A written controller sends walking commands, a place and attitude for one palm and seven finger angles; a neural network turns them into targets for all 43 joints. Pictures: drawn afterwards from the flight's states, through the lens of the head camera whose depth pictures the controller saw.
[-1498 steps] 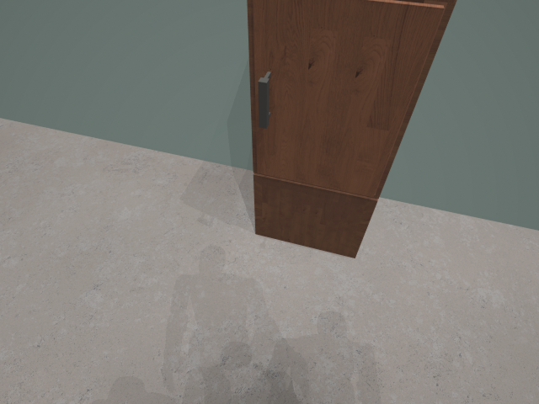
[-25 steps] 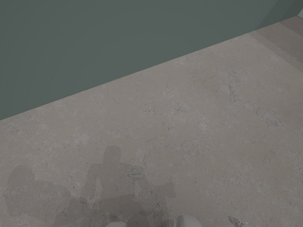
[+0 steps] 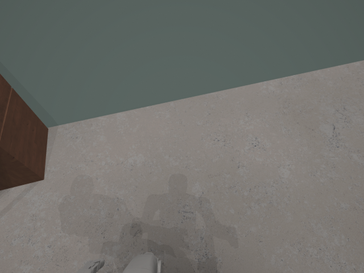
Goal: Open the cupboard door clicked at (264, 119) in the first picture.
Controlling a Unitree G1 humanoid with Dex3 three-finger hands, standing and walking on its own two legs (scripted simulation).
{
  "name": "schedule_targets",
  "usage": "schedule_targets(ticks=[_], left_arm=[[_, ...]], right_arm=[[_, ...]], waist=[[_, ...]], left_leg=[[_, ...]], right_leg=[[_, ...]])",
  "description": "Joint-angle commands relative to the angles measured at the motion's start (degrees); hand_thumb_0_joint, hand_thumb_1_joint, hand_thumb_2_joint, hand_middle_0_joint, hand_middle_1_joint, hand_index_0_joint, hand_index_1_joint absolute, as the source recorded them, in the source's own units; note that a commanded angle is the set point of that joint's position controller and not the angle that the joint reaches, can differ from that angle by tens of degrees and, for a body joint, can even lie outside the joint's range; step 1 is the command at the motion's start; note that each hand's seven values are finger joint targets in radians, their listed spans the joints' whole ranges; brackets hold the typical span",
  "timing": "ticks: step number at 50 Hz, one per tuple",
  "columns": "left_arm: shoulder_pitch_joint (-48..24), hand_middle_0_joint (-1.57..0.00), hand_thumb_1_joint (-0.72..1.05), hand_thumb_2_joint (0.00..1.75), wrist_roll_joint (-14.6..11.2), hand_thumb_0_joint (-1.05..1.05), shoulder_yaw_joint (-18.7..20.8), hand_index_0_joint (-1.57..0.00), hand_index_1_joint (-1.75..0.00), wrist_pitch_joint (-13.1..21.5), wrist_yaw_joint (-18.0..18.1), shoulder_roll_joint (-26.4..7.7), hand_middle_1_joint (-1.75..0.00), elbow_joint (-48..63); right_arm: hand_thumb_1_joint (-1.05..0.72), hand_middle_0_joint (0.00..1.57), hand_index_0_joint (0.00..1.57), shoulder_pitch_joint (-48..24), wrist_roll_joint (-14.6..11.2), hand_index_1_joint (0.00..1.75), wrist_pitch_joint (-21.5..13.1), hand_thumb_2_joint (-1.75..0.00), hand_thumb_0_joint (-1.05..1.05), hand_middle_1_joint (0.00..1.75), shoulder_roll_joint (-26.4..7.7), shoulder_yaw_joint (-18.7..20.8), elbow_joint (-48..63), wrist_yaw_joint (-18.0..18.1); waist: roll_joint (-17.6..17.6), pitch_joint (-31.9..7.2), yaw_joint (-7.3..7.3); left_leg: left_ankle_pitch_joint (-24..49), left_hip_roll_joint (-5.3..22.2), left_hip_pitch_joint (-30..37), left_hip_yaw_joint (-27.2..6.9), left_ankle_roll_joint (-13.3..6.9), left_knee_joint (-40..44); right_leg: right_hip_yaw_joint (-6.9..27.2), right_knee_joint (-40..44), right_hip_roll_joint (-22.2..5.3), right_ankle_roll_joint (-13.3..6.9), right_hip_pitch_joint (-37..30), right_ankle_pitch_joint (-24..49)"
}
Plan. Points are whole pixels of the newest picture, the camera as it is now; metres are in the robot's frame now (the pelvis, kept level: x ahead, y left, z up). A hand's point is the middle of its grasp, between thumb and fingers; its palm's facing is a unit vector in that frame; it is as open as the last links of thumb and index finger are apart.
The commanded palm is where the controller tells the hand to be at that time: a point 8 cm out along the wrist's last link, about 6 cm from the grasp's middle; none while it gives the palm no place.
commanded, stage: turn to face it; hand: left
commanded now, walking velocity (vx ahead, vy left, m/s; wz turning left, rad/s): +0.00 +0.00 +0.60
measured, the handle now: out of the picture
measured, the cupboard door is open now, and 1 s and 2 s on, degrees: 42 42 42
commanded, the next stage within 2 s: take the last steps up to it in 1.50 s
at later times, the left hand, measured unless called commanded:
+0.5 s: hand out of the picture +0.07 +0.23 -0.16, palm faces +0.29 -0.91 -0.30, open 7.4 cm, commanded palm none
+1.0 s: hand out of the picture -0.04 +0.20 -0.19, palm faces +0.61 -0.75 -0.25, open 7.4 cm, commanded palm none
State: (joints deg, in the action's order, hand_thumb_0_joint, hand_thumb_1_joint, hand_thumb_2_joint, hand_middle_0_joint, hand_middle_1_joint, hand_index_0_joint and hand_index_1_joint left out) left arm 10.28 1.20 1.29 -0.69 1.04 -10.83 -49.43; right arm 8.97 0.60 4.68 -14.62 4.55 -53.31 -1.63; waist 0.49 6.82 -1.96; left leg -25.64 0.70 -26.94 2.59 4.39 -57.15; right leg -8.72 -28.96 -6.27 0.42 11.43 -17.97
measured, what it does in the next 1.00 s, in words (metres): steps on the spot, turning left: left foot, then right foot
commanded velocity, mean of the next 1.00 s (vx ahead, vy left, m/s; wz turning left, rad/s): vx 0.00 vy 0.00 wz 0.60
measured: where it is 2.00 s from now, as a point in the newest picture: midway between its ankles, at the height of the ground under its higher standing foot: outside the picture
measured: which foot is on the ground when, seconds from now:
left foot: up 0.00-0.12, down 0.14-0.50, up 0.52-0.86, down 0.88-1.00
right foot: down 0.00-0.14, up 0.16-0.50, down 0.52-0.88, up 0.90-1.00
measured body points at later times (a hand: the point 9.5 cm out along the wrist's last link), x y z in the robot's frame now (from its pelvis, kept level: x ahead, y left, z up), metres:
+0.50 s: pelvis +0.03 -0.01 -0.01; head +0.09 +0.00 +0.44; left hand +0.05 +0.28 -0.14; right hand +0.18 -0.23 -0.16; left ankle +0.00 +0.13 -0.74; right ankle +0.06 -0.13 -0.74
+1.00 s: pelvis +0.05 -0.01 -0.01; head +0.08 +0.04 +0.43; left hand -0.07 +0.24 -0.17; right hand +0.30 -0.14 -0.14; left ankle -0.01 +0.08 -0.74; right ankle +0.08 -0.14 -0.68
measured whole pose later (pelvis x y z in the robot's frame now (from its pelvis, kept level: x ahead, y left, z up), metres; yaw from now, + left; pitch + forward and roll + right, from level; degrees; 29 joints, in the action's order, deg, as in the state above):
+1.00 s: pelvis +0.05 -0.01 -0.01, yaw +37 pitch +1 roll +0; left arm 11.9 0.9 4.0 -4.1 0.8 -15.3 -52.7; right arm 6.5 1.3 1.4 -13.3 2.7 -50.1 -0.4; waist 3.3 6.0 0.6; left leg -17.9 -1.0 -18.1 2.3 -2.0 -34.9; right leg -4.0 -62.5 -6.3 4.1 25.1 -29.8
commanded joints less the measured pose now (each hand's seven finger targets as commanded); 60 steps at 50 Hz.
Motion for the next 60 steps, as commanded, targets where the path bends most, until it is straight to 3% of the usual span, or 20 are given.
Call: schedule_targets(ticks=[1,5,6,7,8,13,20,23,24,25,26,28,31,38,42,43,44,45,49,60], left_arm=[[5.08,-0.20,0.90,0.90,0.39,0.00,4.56,-0.20,-0.30,1.25,0.86,-13.99,-0.30,2.10],[3.20,-0.20,0.90,0.90,-0.41,0.00,5.16,-0.20,-0.30,0.73,0.22,-13.85,-0.30,2.40],[3.43,-0.20,0.90,0.90,-0.79,0.00,4.57,-0.20,-0.30,0.28,-0.29,-10.26,-0.30,4.11],[-0.90,-0.20,0.90,0.90,-0.49,0.00,3.07,-0.20,-0.30,-0.03,-0.21,-7.84,-0.30,6.51],[-3.42,-0.20,0.90,0.90,-0.09,0.00,3.43,-0.20,-0.30,-0.65,0.22,-8.93,-0.30,6.85],[0.06,-0.20,0.90,0.90,0.02,0.00,3.97,-0.20,-0.30,-1.34,-0.69,-8.66,-0.30,2.24],[-1.41,-0.20,0.90,0.90,-0.48,0.00,3.33,-0.20,-0.30,-0.75,-0.42,-7.78,-0.30,3.97],[3.69,-0.20,0.90,0.90,-0.71,0.00,3.66,-0.20,-0.30,0.03,-0.13,-8.47,-0.30,3.05],[5.99,-0.20,0.90,0.90,-0.51,0.00,4.17,-0.20,-0.30,0.70,0.15,-10.24,-0.30,2.75],[7.98,-0.20,0.90,0.90,0.55,0.00,5.36,-0.20,-0.30,1.26,0.75,-15.49,-0.30,2.64],[7.04,-0.20,0.90,0.90,0.63,0.00,5.02,-0.20,-0.30,1.19,0.70,-17.47,-0.30,3.21],[2.24,-0.20,0.90,0.90,0.14,0.00,4.24,-0.20,-0.30,1.10,1.23,-13.00,-0.30,4.05],[0.32,-0.20,0.90,0.90,0.06,0.00,3.41,-0.20,-0.30,1.47,0.98,-10.30,-0.30,4.64],[7.06,-0.20,0.90,0.90,0.38,0.00,4.79,-0.20,-0.30,1.37,0.83,-13.63,-0.30,1.44],[4.77,-0.20,0.90,0.90,-0.16,0.00,5.22,-0.20,-0.30,1.11,0.31,-13.78,-0.30,1.33],[4.06,-0.20,0.90,0.90,-0.64,0.00,5.07,-0.20,-0.30,0.88,0.00,-12.46,-0.30,2.56],[1.46,-0.20,0.90,0.90,-1.01,0.00,3.78,-0.20,-0.30,0.59,-0.46,-7.90,-0.30,5.46],[-1.68,-0.20,0.90,0.90,-0.16,0.00,3.55,-0.20,-0.30,-0.21,0.13,-9.06,-0.30,7.26],[-1.79,-0.20,0.90,0.90,-0.13,0.00,3.94,-0.20,-0.30,-1.13,-0.33,-8.58,-0.30,3.36],[2.85,-0.20,0.90,0.90,-0.67,0.00,3.44,-0.20,-0.30,-0.13,-0.23,-7.72,-0.30,2.85]], right_arm=[[-0.90,0.20,0.20,-5.90,-0.22,0.30,-2.12,-0.90,0.00,0.30,-1.92,-0.05,6.11,-0.44],[-0.90,0.20,0.20,2.40,0.25,0.30,-3.11,-0.90,0.00,0.30,-5.76,0.91,4.61,-0.15],[-0.90,0.20,0.20,6.22,0.89,0.30,-3.57,-0.90,0.00,0.30,-12.56,2.61,4.37,0.21],[-0.90,0.20,0.20,10.22,0.66,0.30,-3.17,-0.90,0.00,0.30,-16.09,3.38,3.78,0.64],[-0.90,0.20,0.20,10.43,0.75,0.30,-3.25,-0.90,0.00,0.30,-15.14,3.06,3.27,1.34],[-0.90,0.20,0.20,-0.73,0.76,0.30,-3.90,-0.90,0.00,0.30,-10.31,1.43,6.01,2.37],[-0.90,0.20,0.20,0.18,0.96,0.30,-3.34,-0.90,0.00,0.30,-11.00,2.09,5.50,2.01],[-0.90,0.20,0.20,-2.76,0.56,0.30,-2.87,-0.90,0.00,0.30,-10.39,2.30,6.47,1.96],[-0.90,0.20,0.20,-2.98,0.14,0.30,-2.92,-0.90,0.00,0.30,-8.93,2.19,6.97,1.80],[-0.90,0.20,0.20,-2.21,-0.43,0.30,-3.04,-0.90,0.00,0.30,-5.08,1.75,7.92,1.37],[-0.90,0.20,0.20,-2.84,-0.03,0.30,-3.01,-0.90,0.00,0.30,-5.38,1.76,8.81,1.09],[-0.90,0.20,0.20,-3.54,0.32,0.30,-1.83,-0.90,0.00,0.30,-5.73,2.04,7.02,0.87],[-0.90,0.20,0.20,-3.23,0.26,0.30,-1.47,-0.90,0.00,0.30,-3.41,1.02,5.56,-0.09],[-0.90,0.20,0.20,-7.27,-0.19,0.30,-2.32,-0.90,0.00,0.30,-1.45,-0.30,6.37,-0.38],[-0.90,0.20,0.20,-1.06,0.20,0.30,-2.95,-0.90,0.00,0.30,-3.79,0.27,5.20,-0.09],[-0.90,0.20,0.20,3.37,0.62,0.30,-3.40,-0.90,0.00,0.30,-8.05,1.39,4.35,0.13],[-0.90,0.20,0.20,7.76,1.02,0.30,-3.53,-0.90,0.00,0.30,-14.90,3.16,4.01,0.61],[-0.90,0.20,0.20,10.53,0.71,0.30,-3.04,-0.90,0.00,0.30,-16.10,3.03,2.86,0.97],[-0.90,0.20,0.20,0.56,0.94,0.30,-3.76,-0.90,0.00,0.30,-10.29,1.30,5.50,2.54],[-0.90,0.20,0.20,-1.50,0.68,0.30,-3.07,-0.90,0.00,0.30,-10.18,1.97,5.55,2.06]], waist=[[11.57,-8.83,4.41],[5.78,-12.80,-0.77],[-11.57,-16.03,-2.81],[-17.35,-15.14,-4.63],[-10.45,-14.56,-4.65],[-9.34,-9.07,1.45],[-9.97,-10.01,0.67],[-9.06,-10.28,3.38],[-4.70,-10.83,4.77],[11.58,-11.90,5.50],[16.16,-10.39,5.34],[14.03,-6.75,3.07],[10.82,-6.92,1.74],[12.18,-9.55,5.15],[8.75,-11.78,0.87],[-0.13,-15.31,-1.80],[-18.53,-15.52,-4.36],[-10.75,-15.16,-4.65],[-8.58,-8.57,0.42],[-9.65,-10.67,3.02]], left_leg=[[-0.39,-0.18,0.54,3.25,-0.96,12.23],[16.87,0.33,19.89,2.34,-3.40,31.36],[33.95,14.66,30.68,-17.08,-10.33,32.84],[49.59,24.23,30.60,-27.35,-17.55,34.57],[41.92,23.42,27.32,-26.21,-18.74,34.78],[29.36,12.33,17.07,-15.45,-13.10,37.57],[32.68,10.73,16.26,-18.97,-13.36,34.66],[30.31,8.39,9.43,-20.00,-11.27,30.48],[24.23,5.37,4.50,-18.56,-8.62,25.97],[5.65,-2.63,-6.10,-9.95,-4.01,13.59],[-10.88,-4.86,-7.25,-5.23,-2.34,-1.14],[-5.08,-0.58,-7.47,-7.02,-2.15,-14.48],[0.34,0.60,-5.70,-3.02,-0.52,-9.74],[-0.56,-0.84,0.77,3.57,-1.33,13.72],[11.34,-1.38,14.86,4.27,-3.28,29.22],[25.41,5.35,26.39,-3.49,-6.54,32.18],[49.76,22.26,33.04,-26.55,-16.66,34.28],[47.85,25.77,30.03,-26.32,-20.56,33.60],[34.25,14.53,18.04,-17.90,-14.76,36.92],[31.50,8.88,10.78,-19.07,-11.64,31.08]], right_leg=[[5.00,3.48,-14.00,-6.78,-10.88,39.67],[-0.32,-10.78,-12.52,-1.03,-0.71,29.18],[-3.06,-23.61,-5.09,3.51,14.80,2.35],[1.97,-33.63,-0.84,4.61,22.74,-21.55],[6.84,-37.33,-1.08,4.09,23.89,-19.66],[8.88,-35.75,0.11,4.61,20.18,-5.22],[6.78,-16.40,4.52,4.13,11.39,-6.57],[5.79,-2.66,6.07,3.37,-0.45,1.42],[8.47,6.10,2.88,2.64,-7.59,5.92],[24.15,12.68,-11.93,-2.16,-14.68,9.44],[29.78,13.59,-22.54,-8.85,-8.53,15.16],[23.13,11.55,-17.43,-9.93,-2.56,17.75],[9.37,8.36,-11.89,-6.97,-4.57,29.39],[4.25,2.69,-14.09,-6.57,-13.25,43.38],[-0.31,-7.32,-13.20,-2.29,-5.98,37.66],[-2.77,-17.12,-10.50,0.84,4.17,25.26],[-2.67,-30.77,-1.39,5.14,21.37,-17.84],[5.06,-36.14,-1.14,3.79,22.88,-22.33],[9.18,-37.72,-0.52,4.46,21.32,-8.19],[5.30,-4.10,6.09,3.50,0.37,0.54]])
